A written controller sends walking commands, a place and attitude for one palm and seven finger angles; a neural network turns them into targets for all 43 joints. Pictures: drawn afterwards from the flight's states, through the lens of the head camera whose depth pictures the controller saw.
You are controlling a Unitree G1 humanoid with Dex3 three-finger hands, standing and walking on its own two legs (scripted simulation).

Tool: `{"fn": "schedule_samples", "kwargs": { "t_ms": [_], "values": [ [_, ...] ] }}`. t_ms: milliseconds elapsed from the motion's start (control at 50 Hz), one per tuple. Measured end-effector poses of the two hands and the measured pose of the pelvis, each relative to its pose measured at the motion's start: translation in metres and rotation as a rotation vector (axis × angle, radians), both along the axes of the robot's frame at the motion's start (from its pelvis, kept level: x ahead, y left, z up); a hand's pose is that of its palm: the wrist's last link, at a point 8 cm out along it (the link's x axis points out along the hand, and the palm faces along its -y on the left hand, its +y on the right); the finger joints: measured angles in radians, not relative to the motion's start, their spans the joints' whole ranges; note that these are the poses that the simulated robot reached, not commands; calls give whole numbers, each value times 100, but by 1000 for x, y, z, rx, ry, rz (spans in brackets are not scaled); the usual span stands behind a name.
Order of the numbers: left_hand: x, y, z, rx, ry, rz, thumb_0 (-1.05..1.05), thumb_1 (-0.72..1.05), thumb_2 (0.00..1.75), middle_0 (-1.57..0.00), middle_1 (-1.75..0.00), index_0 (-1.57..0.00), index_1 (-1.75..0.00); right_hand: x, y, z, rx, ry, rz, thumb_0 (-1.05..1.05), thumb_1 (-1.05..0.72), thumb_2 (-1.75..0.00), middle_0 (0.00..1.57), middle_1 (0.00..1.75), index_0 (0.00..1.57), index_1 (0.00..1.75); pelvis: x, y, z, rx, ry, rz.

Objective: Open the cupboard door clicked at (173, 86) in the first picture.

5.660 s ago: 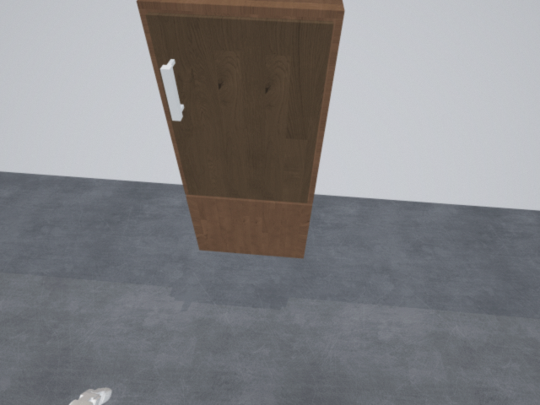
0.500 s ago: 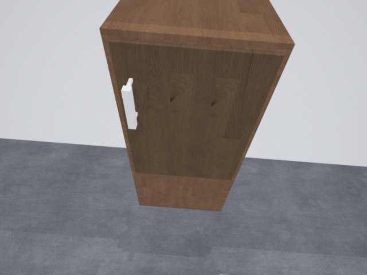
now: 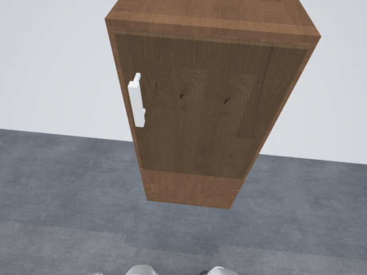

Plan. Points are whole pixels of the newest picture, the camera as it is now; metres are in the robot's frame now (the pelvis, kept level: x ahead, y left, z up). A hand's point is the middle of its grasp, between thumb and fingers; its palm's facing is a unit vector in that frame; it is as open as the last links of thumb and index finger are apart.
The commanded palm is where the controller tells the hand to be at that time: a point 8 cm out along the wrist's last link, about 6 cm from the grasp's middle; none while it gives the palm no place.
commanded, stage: come to a stop and stand still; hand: left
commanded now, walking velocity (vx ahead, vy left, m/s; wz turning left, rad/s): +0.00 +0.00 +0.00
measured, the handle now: (138, 100) +0.53 +0.15 +0.06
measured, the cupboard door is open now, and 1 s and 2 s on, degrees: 0 0 0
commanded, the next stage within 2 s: look again from close up in 1.08 s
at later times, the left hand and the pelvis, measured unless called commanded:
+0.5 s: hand out of the picture -0.05 +0.26 -0.16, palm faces +0.05 -0.97 -0.24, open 7.4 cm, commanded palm none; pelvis -0.08 +0.07 +0.00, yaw +0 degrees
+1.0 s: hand out of the picture -0.08 +0.26 -0.15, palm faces +0.01 -0.98 -0.20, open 7.3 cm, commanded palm none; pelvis -0.10 +0.09 +0.02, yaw -1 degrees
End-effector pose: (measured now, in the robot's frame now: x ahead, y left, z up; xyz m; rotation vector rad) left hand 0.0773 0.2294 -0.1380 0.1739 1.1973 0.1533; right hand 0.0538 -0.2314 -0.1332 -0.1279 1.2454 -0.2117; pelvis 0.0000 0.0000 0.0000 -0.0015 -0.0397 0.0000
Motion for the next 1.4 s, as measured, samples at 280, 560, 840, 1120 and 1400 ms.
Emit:
{"fn": "schedule_samples", "kwargs": {
  "t_ms": [280, 560, 840, 1120, 1400],
  "values": [
    [-72, 71, 20, 64, -36, 19, 0, 91, 90, -20, -30, -20, -30, -29, 52, 2, 33, -160, 39, 0, -90, -90, 20, 30, 20, 30, -42, 50, 0, 17, -34, -28],
    [-133, 84, 3, -6, 57, 17, 1, 91, 90, -20, -30, -20, -30, -149, 75, 9, -11, 66, -17, 0, -91, -90, 20, 30, 20, 30, -86, 79, 6, 17, 8, -19],
    [-142, 90, 13, -27, 63, -27, 0, 93, 90, -20, -30, -20, -30, -182, 114, 8, 51, 109, -19, 1, -90, -90, 20, 30, 20, 30, -104, 94, 17, 7, 0, -20],
    [-181, 69, 15, -32, 178, 28, 0, 91, 90, -19, -30, -20, -30, -137, 90, 6, 39, 68, 38, 1, -91, -90, 20, 30, 20, 30, -91, 81, 19, 14, 19, -10],
    [-160, 41, 12, -55, 201, 16, 1, 92, 90, -20, -30, -20, -30, -124, 73, 9, 36, 110, 34, 0, -91, -90, 20, 29, 20, 30, -68, 60, 20, 9, 25, -9]
  ]
}}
